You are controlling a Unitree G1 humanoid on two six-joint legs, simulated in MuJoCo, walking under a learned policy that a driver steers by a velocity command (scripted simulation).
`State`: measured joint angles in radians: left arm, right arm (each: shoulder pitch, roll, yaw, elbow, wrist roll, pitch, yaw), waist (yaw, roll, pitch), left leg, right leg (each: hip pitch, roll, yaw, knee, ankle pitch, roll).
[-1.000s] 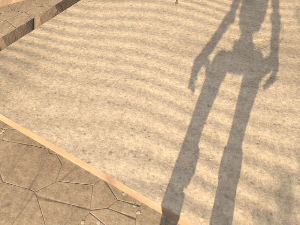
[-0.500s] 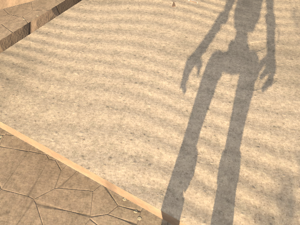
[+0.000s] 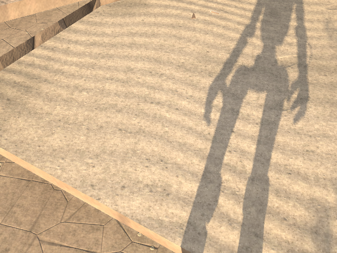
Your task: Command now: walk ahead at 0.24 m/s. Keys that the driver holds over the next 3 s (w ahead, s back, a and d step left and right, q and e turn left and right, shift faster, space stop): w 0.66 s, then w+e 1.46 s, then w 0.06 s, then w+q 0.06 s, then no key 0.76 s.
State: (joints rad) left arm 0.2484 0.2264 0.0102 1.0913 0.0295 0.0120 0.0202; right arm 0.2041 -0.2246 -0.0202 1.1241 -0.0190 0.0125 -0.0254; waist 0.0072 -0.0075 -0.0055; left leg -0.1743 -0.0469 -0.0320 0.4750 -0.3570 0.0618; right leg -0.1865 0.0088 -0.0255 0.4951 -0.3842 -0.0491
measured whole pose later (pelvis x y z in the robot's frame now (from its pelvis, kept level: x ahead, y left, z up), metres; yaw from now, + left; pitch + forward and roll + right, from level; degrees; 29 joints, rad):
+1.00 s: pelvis +0.47 +0.01 -0.01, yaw -8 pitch +3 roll +0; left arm 0.03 0.14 -0.02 0.81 0.03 0.00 -0.02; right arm 0.51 -0.14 0.02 1.12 -0.02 -0.10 -0.04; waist -0.02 -0.01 0.00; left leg 0.12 -0.05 0.19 0.15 -0.33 0.06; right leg -0.97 -0.04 -0.14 1.27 -0.32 -0.12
